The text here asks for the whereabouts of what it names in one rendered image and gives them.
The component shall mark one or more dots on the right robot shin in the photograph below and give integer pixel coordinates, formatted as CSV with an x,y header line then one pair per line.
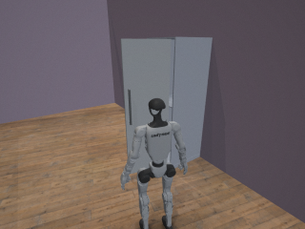
x,y
168,208

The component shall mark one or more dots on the left robot forearm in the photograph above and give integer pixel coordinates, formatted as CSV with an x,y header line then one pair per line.
x,y
128,167

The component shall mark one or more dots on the left robot hand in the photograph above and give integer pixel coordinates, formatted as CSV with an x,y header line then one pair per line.
x,y
124,180

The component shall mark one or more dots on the right robot forearm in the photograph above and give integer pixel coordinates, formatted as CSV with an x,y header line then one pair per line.
x,y
182,155

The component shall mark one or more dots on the handle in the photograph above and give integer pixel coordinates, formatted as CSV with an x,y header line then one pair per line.
x,y
130,106

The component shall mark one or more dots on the right robot hand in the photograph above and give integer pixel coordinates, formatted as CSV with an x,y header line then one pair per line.
x,y
185,166

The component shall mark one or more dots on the robot left upper arm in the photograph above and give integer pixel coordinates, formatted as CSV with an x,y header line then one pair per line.
x,y
138,133

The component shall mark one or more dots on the fridge door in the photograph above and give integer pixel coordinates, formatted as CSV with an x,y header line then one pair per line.
x,y
146,71

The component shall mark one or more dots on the robot right upper arm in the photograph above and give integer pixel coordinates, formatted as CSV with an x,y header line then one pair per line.
x,y
177,135

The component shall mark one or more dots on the robot left thigh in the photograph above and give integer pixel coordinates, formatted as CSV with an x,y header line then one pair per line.
x,y
143,177

